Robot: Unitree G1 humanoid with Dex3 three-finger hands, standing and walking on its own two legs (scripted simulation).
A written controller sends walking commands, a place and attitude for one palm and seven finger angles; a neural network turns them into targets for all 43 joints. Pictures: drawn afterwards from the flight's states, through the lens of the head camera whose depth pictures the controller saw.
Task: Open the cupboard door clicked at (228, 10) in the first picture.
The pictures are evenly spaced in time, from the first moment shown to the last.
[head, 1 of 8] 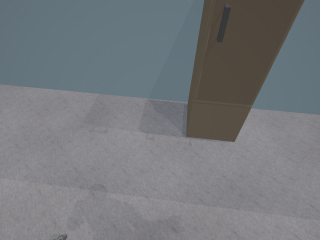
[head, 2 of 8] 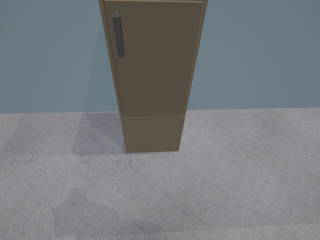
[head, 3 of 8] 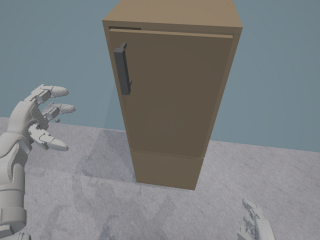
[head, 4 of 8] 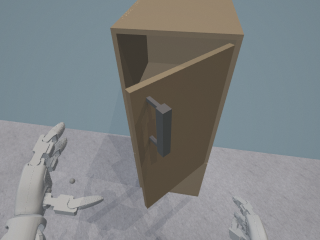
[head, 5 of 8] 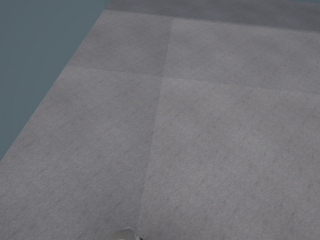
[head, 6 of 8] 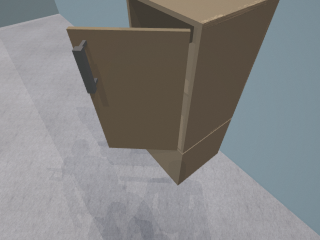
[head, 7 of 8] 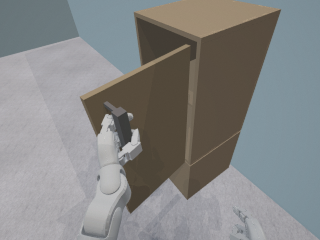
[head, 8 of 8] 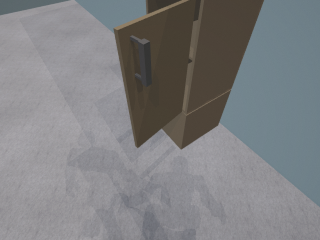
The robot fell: no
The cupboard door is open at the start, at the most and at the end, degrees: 0 101 100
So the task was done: yes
